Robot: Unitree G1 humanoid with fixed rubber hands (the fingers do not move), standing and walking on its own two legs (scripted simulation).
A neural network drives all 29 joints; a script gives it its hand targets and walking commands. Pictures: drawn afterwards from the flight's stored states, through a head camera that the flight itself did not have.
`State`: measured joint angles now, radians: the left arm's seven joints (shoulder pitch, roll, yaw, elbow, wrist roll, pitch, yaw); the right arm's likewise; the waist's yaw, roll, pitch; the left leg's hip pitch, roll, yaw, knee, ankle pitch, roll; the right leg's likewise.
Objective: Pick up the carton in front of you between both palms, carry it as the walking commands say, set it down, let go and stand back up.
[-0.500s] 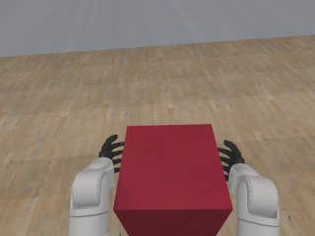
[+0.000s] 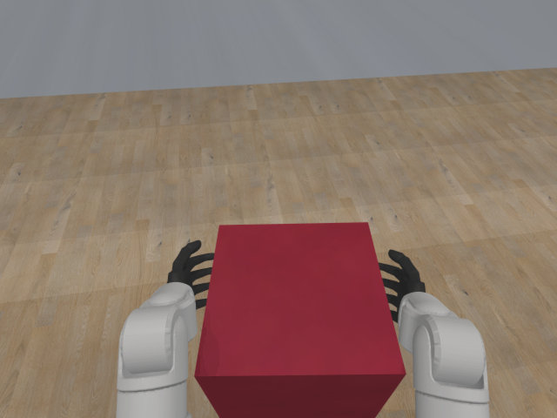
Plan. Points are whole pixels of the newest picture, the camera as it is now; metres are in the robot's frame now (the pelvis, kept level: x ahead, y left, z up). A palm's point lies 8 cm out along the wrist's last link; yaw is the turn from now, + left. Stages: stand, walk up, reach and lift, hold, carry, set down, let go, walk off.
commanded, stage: carry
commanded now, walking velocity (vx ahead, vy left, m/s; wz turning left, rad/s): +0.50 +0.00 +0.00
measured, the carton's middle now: (295, 331) +0.25 +0.00 -0.01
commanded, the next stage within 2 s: none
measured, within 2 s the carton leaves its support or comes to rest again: neither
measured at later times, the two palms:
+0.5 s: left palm (229, 140) +0.58 +0.12 +0.07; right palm (380, 146) +0.60 -0.18 +0.06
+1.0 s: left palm (224, 92) +0.74 +0.15 +0.08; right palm (358, 97) +0.74 -0.15 +0.08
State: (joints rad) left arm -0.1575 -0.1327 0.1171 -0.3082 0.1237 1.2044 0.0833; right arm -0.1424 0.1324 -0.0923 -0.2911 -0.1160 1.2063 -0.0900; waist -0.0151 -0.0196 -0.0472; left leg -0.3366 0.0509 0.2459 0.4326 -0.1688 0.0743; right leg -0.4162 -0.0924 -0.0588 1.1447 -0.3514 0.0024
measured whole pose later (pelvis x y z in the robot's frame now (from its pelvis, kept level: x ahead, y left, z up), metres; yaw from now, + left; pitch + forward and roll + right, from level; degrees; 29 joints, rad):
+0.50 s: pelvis +0.32 -0.04 +0.00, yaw +4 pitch +3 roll +1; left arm -0.19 -0.14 0.11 -0.32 0.11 1.19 0.09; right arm -0.17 0.14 -0.12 -0.35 -0.13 1.23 -0.09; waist 0.01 0.03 0.00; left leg -0.38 0.05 0.08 1.02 -0.41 -0.01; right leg -0.34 -0.05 -0.25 0.39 -0.11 -0.08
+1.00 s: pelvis +0.48 -0.01 -0.01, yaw +1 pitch +4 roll +1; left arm -0.19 -0.14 0.12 -0.30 0.13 1.21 0.08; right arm -0.17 0.13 -0.11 -0.30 -0.12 1.22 -0.08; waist 0.00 -0.02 -0.12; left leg -0.31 0.05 0.19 0.52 -0.27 0.02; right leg -0.16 -0.08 -0.17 0.50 -0.38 0.03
